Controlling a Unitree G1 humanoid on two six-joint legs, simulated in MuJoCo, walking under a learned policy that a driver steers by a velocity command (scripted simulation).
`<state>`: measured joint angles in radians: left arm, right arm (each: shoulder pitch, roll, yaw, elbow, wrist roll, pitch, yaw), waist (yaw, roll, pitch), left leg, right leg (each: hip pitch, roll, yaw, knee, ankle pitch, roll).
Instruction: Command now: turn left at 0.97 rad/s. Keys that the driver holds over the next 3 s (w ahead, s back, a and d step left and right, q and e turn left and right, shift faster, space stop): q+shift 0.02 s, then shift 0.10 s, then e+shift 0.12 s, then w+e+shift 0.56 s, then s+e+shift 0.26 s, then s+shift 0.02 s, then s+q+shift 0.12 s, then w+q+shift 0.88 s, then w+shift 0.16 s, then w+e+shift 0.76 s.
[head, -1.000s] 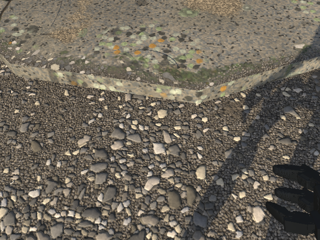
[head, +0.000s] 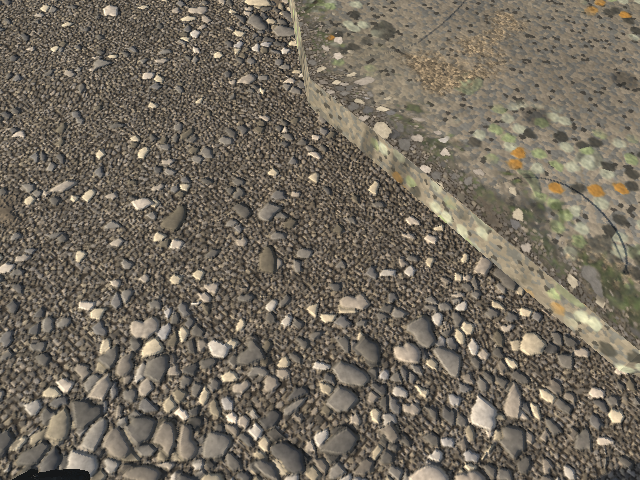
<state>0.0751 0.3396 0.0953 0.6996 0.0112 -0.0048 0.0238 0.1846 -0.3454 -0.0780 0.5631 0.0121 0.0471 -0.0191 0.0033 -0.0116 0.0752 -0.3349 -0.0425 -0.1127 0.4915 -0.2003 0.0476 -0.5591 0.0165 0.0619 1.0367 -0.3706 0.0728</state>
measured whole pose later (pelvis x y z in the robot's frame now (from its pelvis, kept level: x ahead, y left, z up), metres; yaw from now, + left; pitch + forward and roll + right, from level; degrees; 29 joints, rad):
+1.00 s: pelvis +0.33 -0.19 -0.03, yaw -30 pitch +2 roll +0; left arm 0.18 0.34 0.06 0.59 -0.01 -0.03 -0.04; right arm 0.18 -0.32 -0.02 0.67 0.00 -0.10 -0.02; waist -0.02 0.01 0.14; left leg -0.43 0.06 -0.13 1.36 -0.45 -0.07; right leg -0.49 0.12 -0.01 0.63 -0.17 -0.11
